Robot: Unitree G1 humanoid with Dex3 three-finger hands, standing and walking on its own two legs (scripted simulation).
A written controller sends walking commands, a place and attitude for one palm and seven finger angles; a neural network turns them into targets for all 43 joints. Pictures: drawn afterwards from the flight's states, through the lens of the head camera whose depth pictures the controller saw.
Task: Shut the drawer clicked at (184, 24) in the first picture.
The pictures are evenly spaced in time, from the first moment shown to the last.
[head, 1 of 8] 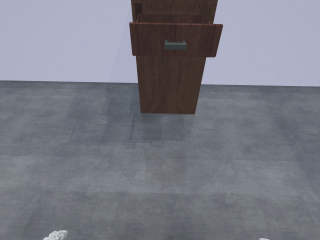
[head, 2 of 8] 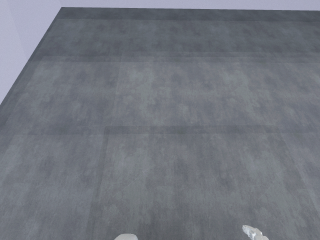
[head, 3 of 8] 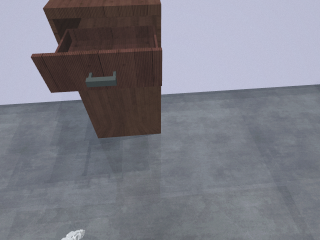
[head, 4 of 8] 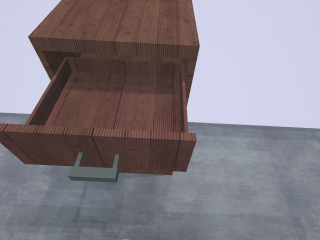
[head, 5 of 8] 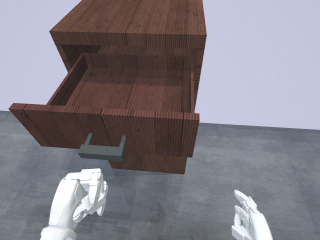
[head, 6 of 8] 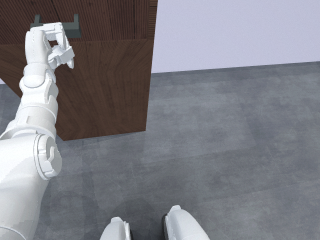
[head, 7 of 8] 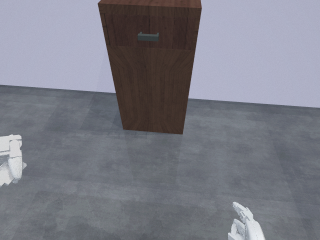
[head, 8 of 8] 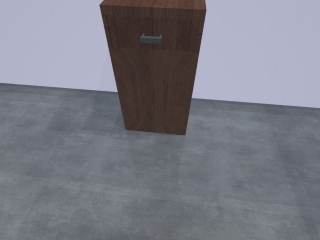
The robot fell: no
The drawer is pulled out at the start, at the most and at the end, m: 0.29 0.30 0.00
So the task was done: yes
